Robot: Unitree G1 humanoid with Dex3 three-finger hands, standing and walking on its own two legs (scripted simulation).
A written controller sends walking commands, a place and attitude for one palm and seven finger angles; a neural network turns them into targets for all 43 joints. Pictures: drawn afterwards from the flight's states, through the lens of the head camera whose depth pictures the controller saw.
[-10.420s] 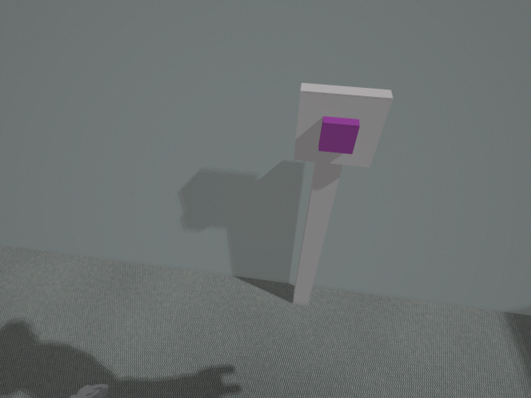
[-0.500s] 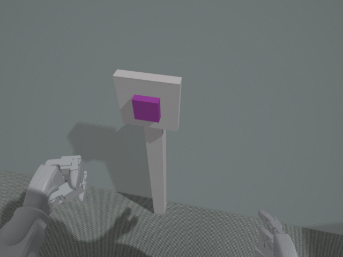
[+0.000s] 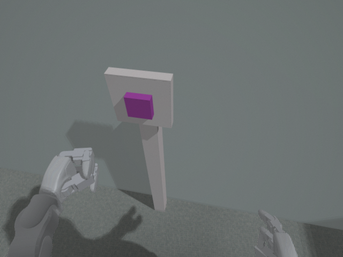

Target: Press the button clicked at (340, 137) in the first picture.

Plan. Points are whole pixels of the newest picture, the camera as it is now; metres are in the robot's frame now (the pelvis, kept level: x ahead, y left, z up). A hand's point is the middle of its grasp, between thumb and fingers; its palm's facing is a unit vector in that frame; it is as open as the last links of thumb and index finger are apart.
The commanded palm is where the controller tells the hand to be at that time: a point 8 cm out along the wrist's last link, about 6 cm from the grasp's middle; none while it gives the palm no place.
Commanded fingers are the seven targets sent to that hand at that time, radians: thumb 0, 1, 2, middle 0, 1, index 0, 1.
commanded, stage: aim a knuckle at the button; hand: left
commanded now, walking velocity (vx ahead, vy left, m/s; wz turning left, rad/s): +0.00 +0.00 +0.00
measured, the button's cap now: (139, 105) +0.46 +0.12 +0.11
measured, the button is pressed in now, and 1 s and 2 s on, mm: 0 0 0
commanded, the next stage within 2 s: none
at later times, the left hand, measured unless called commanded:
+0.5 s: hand (121, 154) +0.32 +0.14 +0.08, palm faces -0.13 -0.99 -0.02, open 3.1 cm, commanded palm +0.30 +0.20 +0.09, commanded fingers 0.00 0.90 0.90 -1.30 -1.50 -1.30 -1.50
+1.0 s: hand (143, 144) +0.36 +0.10 +0.07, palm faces -0.14 -0.99 -0.01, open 3.1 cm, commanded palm +0.34 +0.17 +0.08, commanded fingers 0.00 0.90 0.90 -1.30 -1.50 -1.30 -1.50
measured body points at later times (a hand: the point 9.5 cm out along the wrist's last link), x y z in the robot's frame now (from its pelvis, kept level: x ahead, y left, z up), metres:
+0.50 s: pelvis +0.01 -0.02 +0.00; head +0.03 -0.03 +0.45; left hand +0.32 +0.20 +0.09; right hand +0.16 -0.27 -0.09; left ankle +0.00 +0.06 -0.72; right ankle +0.01 -0.09 -0.72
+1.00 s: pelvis +0.01 -0.01 +0.00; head +0.05 -0.02 +0.44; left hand +0.37 +0.15 +0.07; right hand +0.13 -0.27 -0.11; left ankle +0.00 +0.06 -0.72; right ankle +0.01 -0.09 -0.72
